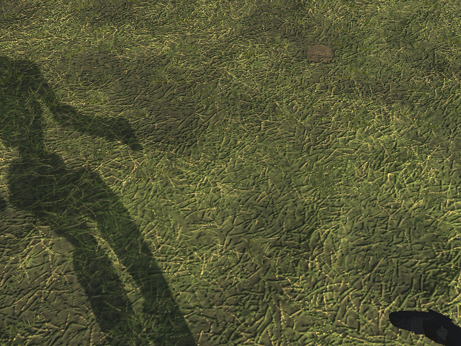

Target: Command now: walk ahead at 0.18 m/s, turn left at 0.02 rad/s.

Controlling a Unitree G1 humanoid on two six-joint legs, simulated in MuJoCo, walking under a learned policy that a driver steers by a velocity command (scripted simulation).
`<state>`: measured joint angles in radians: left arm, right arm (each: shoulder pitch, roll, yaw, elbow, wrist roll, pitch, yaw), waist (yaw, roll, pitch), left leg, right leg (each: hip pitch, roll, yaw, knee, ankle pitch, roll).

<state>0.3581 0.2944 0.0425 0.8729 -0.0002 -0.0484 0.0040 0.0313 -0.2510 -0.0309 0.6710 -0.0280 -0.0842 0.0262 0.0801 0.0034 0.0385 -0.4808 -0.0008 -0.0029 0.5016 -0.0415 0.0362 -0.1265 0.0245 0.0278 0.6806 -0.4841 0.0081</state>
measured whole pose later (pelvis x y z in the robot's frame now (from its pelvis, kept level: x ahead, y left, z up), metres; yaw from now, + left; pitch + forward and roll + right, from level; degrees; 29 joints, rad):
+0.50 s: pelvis +0.09 -0.01 +0.01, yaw +0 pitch -1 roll +1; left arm 0.23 0.23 0.03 0.92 0.01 -0.01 0.03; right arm 0.17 -0.23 -0.03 0.92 -0.01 0.00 -0.01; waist 0.00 0.01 0.02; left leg -0.27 -0.01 0.01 0.49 -0.21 0.01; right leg -0.22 -0.03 0.02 0.53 -0.30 0.03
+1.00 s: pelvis +0.11 -0.02 +0.01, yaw +0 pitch -2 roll +0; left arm 0.21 0.22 0.02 1.05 0.00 0.00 0.04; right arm 0.13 -0.23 -0.04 1.08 0.00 0.02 -0.04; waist 0.00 0.00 0.04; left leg -0.22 0.01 0.00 0.49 -0.24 -0.01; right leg -0.15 -0.01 0.00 0.48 -0.30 0.01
